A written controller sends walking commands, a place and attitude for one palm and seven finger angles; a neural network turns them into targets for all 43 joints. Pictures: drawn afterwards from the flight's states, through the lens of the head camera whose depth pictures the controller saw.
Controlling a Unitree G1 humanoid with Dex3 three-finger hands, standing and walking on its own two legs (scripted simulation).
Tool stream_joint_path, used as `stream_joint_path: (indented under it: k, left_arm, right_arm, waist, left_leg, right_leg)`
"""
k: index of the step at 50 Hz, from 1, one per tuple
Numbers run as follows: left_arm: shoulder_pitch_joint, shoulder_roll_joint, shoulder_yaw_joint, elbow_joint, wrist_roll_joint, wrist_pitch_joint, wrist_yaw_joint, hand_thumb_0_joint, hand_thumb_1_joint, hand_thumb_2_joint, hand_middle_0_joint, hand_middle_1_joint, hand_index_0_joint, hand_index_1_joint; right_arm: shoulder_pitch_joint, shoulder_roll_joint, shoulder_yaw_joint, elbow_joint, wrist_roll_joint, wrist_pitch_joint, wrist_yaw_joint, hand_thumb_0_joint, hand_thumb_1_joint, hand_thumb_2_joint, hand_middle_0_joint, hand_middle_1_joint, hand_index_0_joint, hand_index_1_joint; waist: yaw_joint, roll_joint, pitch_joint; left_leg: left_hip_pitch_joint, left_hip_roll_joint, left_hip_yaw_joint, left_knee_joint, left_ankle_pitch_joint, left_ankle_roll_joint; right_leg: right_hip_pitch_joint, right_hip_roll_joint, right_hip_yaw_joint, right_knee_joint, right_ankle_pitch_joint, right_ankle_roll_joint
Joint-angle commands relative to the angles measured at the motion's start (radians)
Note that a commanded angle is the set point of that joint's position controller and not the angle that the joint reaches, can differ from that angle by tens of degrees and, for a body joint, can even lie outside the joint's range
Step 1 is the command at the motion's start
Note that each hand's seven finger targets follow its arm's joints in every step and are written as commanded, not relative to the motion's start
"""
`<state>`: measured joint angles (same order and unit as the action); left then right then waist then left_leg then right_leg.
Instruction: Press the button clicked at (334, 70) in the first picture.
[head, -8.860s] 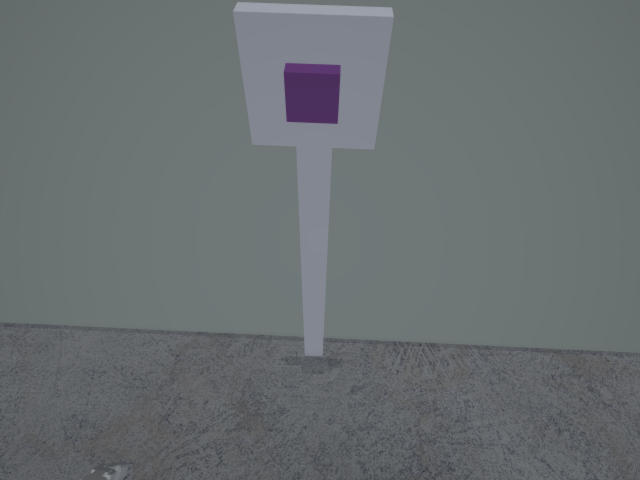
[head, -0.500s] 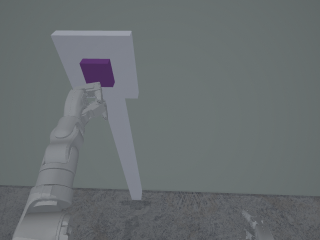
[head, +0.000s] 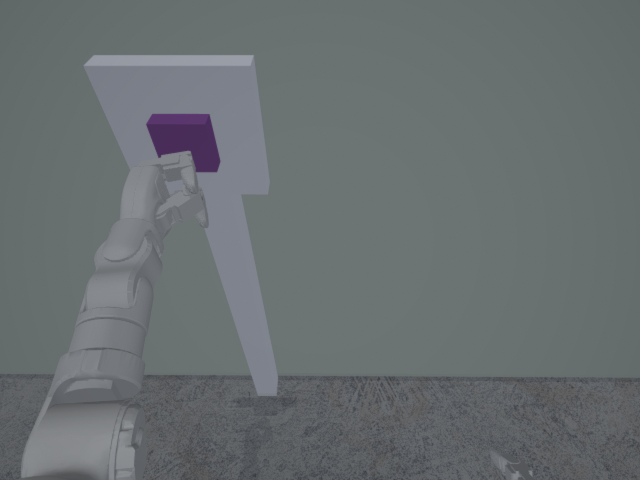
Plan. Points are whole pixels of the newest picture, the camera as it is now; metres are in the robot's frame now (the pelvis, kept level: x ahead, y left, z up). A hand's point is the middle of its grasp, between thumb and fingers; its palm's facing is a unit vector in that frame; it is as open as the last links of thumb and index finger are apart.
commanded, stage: press the button with the knuckle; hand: left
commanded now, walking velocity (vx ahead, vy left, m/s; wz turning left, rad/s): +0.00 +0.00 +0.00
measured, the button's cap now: (186, 142) +0.48 +0.19 +0.19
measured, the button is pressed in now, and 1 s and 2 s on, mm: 0 12 0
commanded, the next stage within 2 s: hold the button down briefly in 0.78 s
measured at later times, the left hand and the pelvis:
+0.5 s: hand (199, 188) +0.43 +0.17 +0.16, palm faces +0.05 -1.00 -0.01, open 3.0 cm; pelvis -0.01 +0.00 +0.00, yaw +1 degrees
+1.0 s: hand (201, 184) +0.44 +0.17 +0.16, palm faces +0.05 -1.00 -0.02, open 3.0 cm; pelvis -0.04 +0.00 -0.01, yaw +2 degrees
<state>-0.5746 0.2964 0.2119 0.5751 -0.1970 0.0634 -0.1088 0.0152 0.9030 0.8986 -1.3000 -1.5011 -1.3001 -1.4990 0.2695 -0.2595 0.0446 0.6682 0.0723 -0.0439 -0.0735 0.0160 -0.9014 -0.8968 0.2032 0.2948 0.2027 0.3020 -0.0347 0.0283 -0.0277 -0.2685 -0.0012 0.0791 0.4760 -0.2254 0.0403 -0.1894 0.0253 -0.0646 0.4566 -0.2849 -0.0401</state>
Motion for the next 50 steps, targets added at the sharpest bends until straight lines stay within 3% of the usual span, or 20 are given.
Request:
stream_joint_path:
  k: [1,3,9,12,15,18,20,22,26,27,28,32,34,37,41,43,45,49,50]
  left_arm:
    - [-0.473,0.193,0.044,-0.209,-0.004,-0.089,0.0,0.0,0.9,0.9,-1.3,-1.5,-1.3,-1.5]
    - [-0.477,0.215,0.067,-0.177,-0.009,-0.094,-0.002,0.0,0.9,0.9,-1.3,-1.5,-1.3,-1.5]
    - [-0.56,0.202,0.045,-0.097,-0.001,-0.103,0.0,0.0,0.9,0.9,-1.3,-1.5,-1.3,-1.5]
    - [-0.608,0.238,0.069,-0.091,0.008,-0.125,0.004,0.0,0.9,0.9,-1.3,-1.5,-1.3,-1.5]
    - [-0.671,0.179,0.016,-0.071,0.008,-0.143,0.003,0.0,0.9,0.9,-1.3,-1.5,-1.3,-1.5]
    - [-0.713,0.212,0.043,-0.008,0.007,-0.162,0.008,0.0,0.9,0.9,-1.3,-1.5,-1.3,-1.5]
    - [-0.739,0.196,0.028,0.008,0.011,-0.179,0.008,0.0,0.9,0.9,-1.3,-1.5,-1.3,-1.5]
    - [-0.789,0.177,0.0,0.05,0.018,-0.196,0.008,0.0,0.9,0.9,-1.3,-1.5,-1.3,-1.5]
    - [-0.86,0.218,0.027,0.139,0.019,-0.231,0.009,0.0,0.9,0.9,-1.3,-1.5,-1.3,-1.5]
    - [-0.875,0.22,0.026,0.152,0.023,-0.243,0.011,0.0,0.9,0.9,-1.3,-1.5,-1.3,-1.5]
    - [-0.885,0.203,0.009,0.177,0.024,-0.249,0.008,0.0,0.9,0.9,-1.3,-1.5,-1.3,-1.5]
    - [-0.937,0.233,0.035,0.212,0.023,-0.284,0.009,0.0,0.9,0.9,-1.3,-1.5,-1.3,-1.5]
    - [-0.954,0.232,0.029,0.222,0.025,-0.295,0.006,0.0,0.9,0.9,-1.3,-1.5,-1.3,-1.5]
    - [-0.975,0.262,0.041,0.255,0.027,-0.307,0.005,0.0,0.9,0.9,-1.3,-1.5,-1.3,-1.5]
    - [-1.021,0.253,0.019,0.276,0.027,-0.314,0.005,0.0,0.9,0.9,-1.3,-1.5,-1.3,-1.5]
    - [-1.024,0.273,0.034,0.297,0.028,-0.319,0.009,0.0,0.9,0.9,-1.3,-1.5,-1.3,-1.5]
    - [-1.04,0.234,0.001,0.291,0.023,-0.321,0.003,0.0,0.9,0.9,-1.3,-1.5,-1.3,-1.5]
    - [-1.055,0.245,0.006,0.29,0.024,-0.327,0.011,0.0,0.9,0.9,-1.3,-1.5,-1.3,-1.5]
    - [-1.061,0.225,-0.009,0.292,0.024,-0.327,0.011,0.0,0.9,0.9,-1.3,-1.5,-1.3,-1.5]
  right_arm:
    - [-0.051,-0.127,-0.052,-0.139,0.005,-0.045,-0.004,0.0,-0.9,-0.9,0.2,0.3,0.2,0.3]
    - [-0.036,-0.134,-0.057,-0.134,0.004,-0.044,-0.002,0.0,-0.9,-0.9,0.2,0.3,0.2,0.3]
    - [-0.013,-0.139,-0.056,-0.12,0.003,-0.042,-0.003,0.0,-0.9,-0.9,0.2,0.3,0.2,0.3]
    - [0.0,-0.143,-0.062,-0.11,0.0,-0.044,-0.003,0.0,-0.9,-0.9,0.2,0.3,0.2,0.3]
    - [0.006,-0.138,-0.061,-0.102,0.002,-0.05,-0.001,0.0,-0.9,-0.9,0.2,0.3,0.2,0.3]
    - [0.023,-0.145,-0.062,-0.083,-0.001,-0.054,-0.001,0.0,-0.9,-0.9,0.2,0.3,0.2,0.3]
    - [0.025,-0.144,-0.062,-0.081,-0.002,-0.061,0.002,0.0,-0.9,-0.9,0.2,0.3,0.2,0.3]
    - [0.036,-0.146,-0.06,-0.067,-0.003,-0.063,0.003,0.0,-0.9,-0.9,0.2,0.3,0.2,0.3]
    - [0.058,-0.153,-0.058,-0.048,-0.006,-0.076,0.003,0.0,-0.9,-0.9,0.2,0.3,0.2,0.3]
    - [0.064,-0.155,-0.058,-0.045,-0.007,-0.077,0.004,0.0,-0.9,-0.9,0.2,0.3,0.2,0.3]
    - [0.063,-0.153,-0.057,-0.046,-0.005,-0.082,0.005,0.0,-0.9,-0.9,0.2,0.3,0.2,0.3]
    - [0.09,-0.162,-0.058,-0.033,-0.012,-0.097,0.009,0.0,-0.9,-0.9,0.2,0.3,0.2,0.3]
    - [0.093,-0.163,-0.06,-0.031,-0.01,-0.104,0.011,0.0,-0.9,-0.9,0.2,0.3,0.2,0.3]
    - [0.109,-0.169,-0.059,-0.022,-0.01,-0.109,0.012,0.0,-0.9,-0.9,0.2,0.3,0.2,0.3]
    - [0.124,-0.175,-0.058,-0.011,-0.008,-0.122,0.012,0.0,-0.9,-0.9,0.2,0.3,0.2,0.3]
    - [0.134,-0.18,-0.06,-0.006,-0.009,-0.126,0.011,0.0,-0.9,-0.9,0.2,0.3,0.2,0.3]
    - [0.135,-0.179,-0.06,-0.005,-0.009,-0.136,0.012,0.0,-0.9,-0.9,0.2,0.3,0.2,0.3]
    - [0.147,-0.184,-0.062,0.004,-0.01,-0.146,0.013,0.0,-0.9,-0.9,0.2,0.3,0.2,0.3]
    - [0.148,-0.183,-0.061,0.005,-0.011,-0.15,0.014,0.0,-0.9,-0.9,0.2,0.3,0.2,0.3]
  waist:
    - [0.001,0.02,-0.282]
    - [0.0,-0.035,-0.286]
    - [-0.021,-0.042,-0.247]
    - [-0.023,-0.037,-0.286]
    - [-0.038,0.006,-0.284]
    - [-0.045,-0.028,-0.273]
    - [-0.044,0.001,-0.288]
    - [-0.066,-0.02,-0.263]
    - [-0.074,-0.022,-0.257]
    - [-0.077,-0.046,-0.261]
    - [-0.082,-0.022,-0.256]
    - [-0.088,-0.037,-0.29]
    - [-0.094,-0.009,-0.298]
    - [-0.104,-0.037,-0.278]
    - [-0.118,0.007,-0.256]
    - [-0.118,-0.027,-0.272]
    - [-0.125,0.001,-0.276]
    - [-0.132,0.004,-0.279]
    - [-0.134,0.009,-0.28]
  left_leg:
    - [0.236,0.016,-0.085,-0.018,0.259,0.009]
    - [0.218,0.018,-0.085,-0.015,0.254,0.011]
    - [0.198,0.019,-0.088,-0.018,0.207,0.012]
    - [0.209,0.018,-0.091,-0.009,0.216,0.014]
    - [0.241,0.021,-0.1,-0.004,0.214,0.009]
    - [0.218,0.021,-0.104,-0.002,0.185,0.011]
    - [0.225,0.02,-0.105,0.0,0.175,0.009]
    - [0.218,0.022,-0.114,0.004,0.153,0.009]
    - [0.182,0.019,-0.116,0.004,0.092,0.009]
    - [0.17,0.018,-0.118,0.008,0.079,0.011]
    - [0.167,0.017,-0.115,0.007,0.063,0.01]
    - [0.152,0.016,-0.122,0.017,0.047,0.01]
    - [0.162,0.017,-0.119,0.02,0.039,0.008]
    - [0.121,0.016,-0.118,0.023,0.007,0.012]
    - [0.11,0.018,-0.126,0.015,-0.061,0.006]
    - [0.096,0.019,-0.129,0.016,-0.071,0.007]
    - [0.102,0.018,-0.129,0.015,-0.098,0.005]
    - [0.103,0.022,-0.136,0.015,-0.114,0.004]
    - [0.11,0.021,-0.138,0.015,-0.118,0.003]
  right_leg:
    - [-0.038,-0.015,0.054,-0.052,0.316,0.011]
    - [-0.031,-0.013,0.054,-0.053,0.322,0.015]
    - [-0.075,-0.011,0.052,-0.057,0.269,0.017]
    - [-0.071,-0.011,0.057,-0.052,0.27,0.016]
    - [-0.117,-0.009,0.052,-0.05,0.247,0.013]
    - [-0.128,-0.008,0.054,-0.052,0.222,0.016]
    - [-0.137,-0.01,0.054,-0.047,0.21,0.014]
    - [-0.167,-0.009,0.051,-0.047,0.183,0.015]
    - [-0.185,-0.011,0.058,-0.045,0.136,0.018]
    - [-0.183,-0.011,0.059,-0.044,0.125,0.019]
    - [-0.198,-0.011,0.062,-0.043,0.112,0.02]
    - [-0.199,-0.009,0.063,-0.032,0.099,0.021]
    - [-0.215,-0.009,0.066,-0.031,0.092,0.022]
    - [-0.215,-0.008,0.07,-0.033,0.07,0.025]
    - [-0.264,-0.007,0.068,-0.031,0.012,0.025]
    - [-0.253,-0.006,0.069,-0.029,0.003,0.026]
    - [-0.271,-0.006,0.068,-0.028,-0.017,0.027]
    - [-0.289,-0.006,0.066,-0.024,-0.028,0.028]
    - [-0.296,-0.005,0.065,-0.021,-0.031,0.028]
